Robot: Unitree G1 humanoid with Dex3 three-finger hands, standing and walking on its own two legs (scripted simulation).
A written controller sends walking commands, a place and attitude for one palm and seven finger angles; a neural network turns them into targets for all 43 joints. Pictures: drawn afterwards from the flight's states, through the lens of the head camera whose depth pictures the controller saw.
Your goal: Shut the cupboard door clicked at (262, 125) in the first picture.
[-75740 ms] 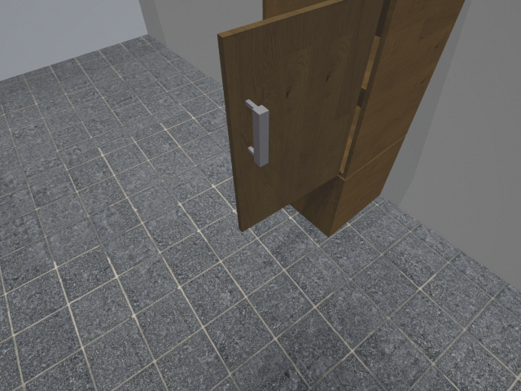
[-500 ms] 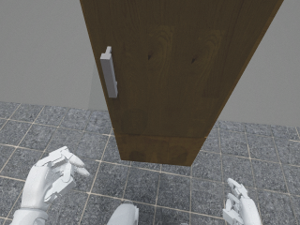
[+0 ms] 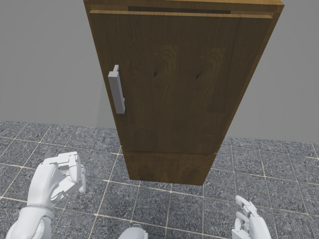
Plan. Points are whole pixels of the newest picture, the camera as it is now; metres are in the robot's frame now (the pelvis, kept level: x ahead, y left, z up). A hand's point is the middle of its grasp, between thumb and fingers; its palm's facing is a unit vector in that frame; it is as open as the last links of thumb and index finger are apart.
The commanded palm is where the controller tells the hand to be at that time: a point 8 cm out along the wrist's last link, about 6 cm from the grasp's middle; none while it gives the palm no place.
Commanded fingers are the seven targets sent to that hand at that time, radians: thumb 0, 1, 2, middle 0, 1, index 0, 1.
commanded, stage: raise the hand and make a fist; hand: left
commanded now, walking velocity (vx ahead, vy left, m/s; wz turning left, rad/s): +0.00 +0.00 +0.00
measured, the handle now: (118, 89) +0.51 +0.16 +0.09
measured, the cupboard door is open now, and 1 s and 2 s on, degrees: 2 2 2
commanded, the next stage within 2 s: bring the fist close to the handle in 0.42 s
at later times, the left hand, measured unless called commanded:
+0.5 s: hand (92, 172) +0.24 +0.17 +0.09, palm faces +0.02 -1.00 -0.05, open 3.1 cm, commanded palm +0.22 +0.22 +0.09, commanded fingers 0.00 0.90 0.90 -1.30 -1.50 -1.30 -1.50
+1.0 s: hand (108, 142) +0.32 +0.15 +0.09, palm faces +0.00 -1.00 -0.03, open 3.1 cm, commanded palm +0.30 +0.20 +0.09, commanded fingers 0.00 0.90 0.90 -1.30 -1.50 -1.30 -1.50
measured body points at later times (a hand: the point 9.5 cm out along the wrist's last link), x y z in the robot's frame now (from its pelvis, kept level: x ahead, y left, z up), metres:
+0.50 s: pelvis +0.02 -0.02 +0.00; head +0.04 -0.03 +0.45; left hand +0.23 +0.22 +0.09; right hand +0.19 -0.25 -0.07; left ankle +0.09 +0.10 -0.69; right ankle -0.02 -0.12 -0.69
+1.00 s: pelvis +0.02 -0.02 +0.01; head +0.05 -0.03 +0.46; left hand +0.31 +0.21 +0.09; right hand +0.18 -0.25 -0.08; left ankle +0.09 +0.10 -0.69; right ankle -0.02 -0.12 -0.69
